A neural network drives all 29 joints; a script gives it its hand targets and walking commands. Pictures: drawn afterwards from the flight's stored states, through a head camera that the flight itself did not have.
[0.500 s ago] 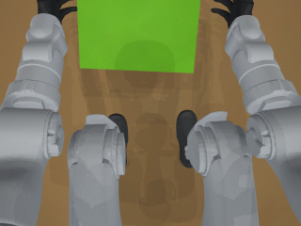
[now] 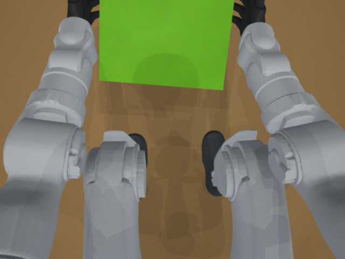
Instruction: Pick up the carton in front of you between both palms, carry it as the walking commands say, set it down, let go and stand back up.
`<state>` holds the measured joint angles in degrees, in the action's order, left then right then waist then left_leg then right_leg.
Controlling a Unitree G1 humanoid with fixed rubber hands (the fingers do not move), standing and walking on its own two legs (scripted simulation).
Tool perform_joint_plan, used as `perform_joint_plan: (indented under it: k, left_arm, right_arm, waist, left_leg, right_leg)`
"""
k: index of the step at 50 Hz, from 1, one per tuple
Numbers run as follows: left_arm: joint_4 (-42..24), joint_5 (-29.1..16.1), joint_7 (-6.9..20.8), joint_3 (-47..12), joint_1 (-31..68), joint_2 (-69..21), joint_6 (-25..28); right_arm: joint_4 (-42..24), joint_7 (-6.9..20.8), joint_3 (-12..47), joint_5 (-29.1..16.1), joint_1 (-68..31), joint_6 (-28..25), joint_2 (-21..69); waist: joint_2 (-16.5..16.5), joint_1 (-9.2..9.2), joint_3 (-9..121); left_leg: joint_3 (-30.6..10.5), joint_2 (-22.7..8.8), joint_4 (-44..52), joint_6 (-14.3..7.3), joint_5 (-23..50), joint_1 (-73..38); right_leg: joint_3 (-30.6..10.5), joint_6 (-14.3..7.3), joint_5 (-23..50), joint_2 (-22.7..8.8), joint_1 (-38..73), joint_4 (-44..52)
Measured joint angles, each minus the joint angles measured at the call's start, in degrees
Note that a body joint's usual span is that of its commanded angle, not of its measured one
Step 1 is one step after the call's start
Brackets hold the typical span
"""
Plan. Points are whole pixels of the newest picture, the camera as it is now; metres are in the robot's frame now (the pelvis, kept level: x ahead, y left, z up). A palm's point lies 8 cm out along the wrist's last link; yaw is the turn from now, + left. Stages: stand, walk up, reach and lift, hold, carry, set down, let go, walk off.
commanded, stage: reach and lift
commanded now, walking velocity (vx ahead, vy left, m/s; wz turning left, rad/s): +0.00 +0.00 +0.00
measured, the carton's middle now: (164, 37) +0.50 +0.05 -0.25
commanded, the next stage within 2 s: none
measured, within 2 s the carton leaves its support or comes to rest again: leaves its support in 0.26 s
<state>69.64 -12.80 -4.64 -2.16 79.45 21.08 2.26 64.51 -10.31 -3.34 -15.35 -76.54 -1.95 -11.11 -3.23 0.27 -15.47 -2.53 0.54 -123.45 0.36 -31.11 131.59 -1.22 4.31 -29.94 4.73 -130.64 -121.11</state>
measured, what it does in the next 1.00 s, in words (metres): rises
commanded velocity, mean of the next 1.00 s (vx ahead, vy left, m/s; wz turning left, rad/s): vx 0.00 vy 0.00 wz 0.00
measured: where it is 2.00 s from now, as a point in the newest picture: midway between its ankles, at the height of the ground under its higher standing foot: (175, 175)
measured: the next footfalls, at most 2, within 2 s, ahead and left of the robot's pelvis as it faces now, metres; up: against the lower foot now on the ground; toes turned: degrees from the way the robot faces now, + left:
none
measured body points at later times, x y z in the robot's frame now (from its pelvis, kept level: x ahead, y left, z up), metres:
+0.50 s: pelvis +0.00 +0.00 +0.01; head +0.30 +0.05 +0.33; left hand +0.51 +0.21 -0.11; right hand +0.52 -0.10 -0.10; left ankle +0.11 +0.12 -0.34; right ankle +0.13 -0.13 -0.34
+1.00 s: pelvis +0.02 -0.01 +0.14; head +0.25 +0.03 +0.52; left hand +0.47 +0.20 +0.07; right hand +0.49 -0.10 +0.08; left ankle +0.11 +0.12 -0.34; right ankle +0.13 -0.13 -0.34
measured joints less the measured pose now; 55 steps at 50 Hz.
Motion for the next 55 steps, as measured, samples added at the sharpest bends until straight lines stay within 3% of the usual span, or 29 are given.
perform_joint_plan:
  k: [5, 11, 16, 21, 26, 36, 43, 55]
  left_arm:
    - [3.1, 0.4, -0.7, -0.8, 3.1, -0.4, -0.1]
    - [3.8, 2.6, -0.7, 0.8, 4.6, -1.1, -3.7]
    - [-1.5, 2.0, -1.8, 0.3, 0.7, -1.9, -6.4]
    - [-10.6, 2.8, -2.2, 2.0, -6.0, -3.4, -9.6]
    - [-17.7, 6.9, -1.5, 7.5, -12.7, -6.8, -14.0]
    - [-17.5, 19.4, 2.2, 20.1, -16.6, -12.8, -17.9]
    - [-21.8, 22.1, 2.8, 22.4, -21.1, -15.6, -18.4]
    - [-29.5, 19.6, 1.8, 19.7, -32.5, -18.6, -19.7]
  right_arm:
    - [1.6, -2.8, -4.4, 2.0, -1.8, -0.5, 1.4]
    - [0.9, -2.6, -9.8, 6.1, -2.2, 2.7, 2.1]
    - [-4.0, -2.7, -9.8, 5.4, 1.4, 5.3, 2.6]
    - [-13.5, -3.3, -10.9, 5.1, 9.2, 7.5, 5.0]
    - [-20.7, -2.3, -14.8, 9.3, 16.0, 11.3, 8.5]
    - [-21.9, 2.4, -25.1, 22.2, 19.0, 16.6, 14.0]
    - [-24.6, 3.5, -25.2, 23.9, 22.0, 17.5, 15.1]
    - [-29.4, 3.5, -20.3, 21.3, 32.3, 17.9, 16.4]
  waist:
    - [-0.5, 0.35, -0.5]
    - [-0.6, 0.49, -0.9]
    - [-1.2, 0.35, 1.1]
    - [-1.2, 0.28, 5.2]
    - [-0.3, 0.56, 11.4]
    - [1.1, 0.27, 21.3]
    - [1.0, 0.18, 24.2]
    - [1.1, -0.06, 27.2]
  left_leg:
    - [-0.2, 0.3, 0.3, 0.3, 0.5, 0.1]
    - [0.1, 0.5, -1.5, 0.2, 0.1, -0.2]
    - [0.3, 1.0, -2.8, 0.6, -0.7, -0.2]
    - [-0.2, 2.7, -2.2, 1.6, -0.8, -1.1]
    - [-1.0, 4.3, 1.5, 2.4, -0.4, -4.1]
    - [-2.2, 5.6, 13.6, 2.7, 1.9, -11.6]
    - [-2.4, 5.5, 20.4, 2.6, 2.5, -16.8]
    - [-3.1, 5.5, 30.3, 2.4, 1.8, -29.9]
  right_leg:
    - [0.0, 0.0, 0.4, 0.4, -0.1, 0.2]
    - [-0.7, 0.5, -0.1, 1.1, 0.1, -1.8]
    - [-1.4, 1.0, -1.0, 2.0, -0.1, -3.4]
    - [-2.1, 1.5, -2.0, 2.5, 1.2, -3.4]
    - [-2.2, 1.4, -2.4, 2.3, 4.5, -0.1]
    - [-2.8, 0.5, -0.8, 3.1, 12.2, 11.7]
    - [-3.6, 0.3, 0.1, 3.4, 17.2, 18.3]
    - [-4.3, -0.7, -0.6, 3.0, 30.1, 28.1]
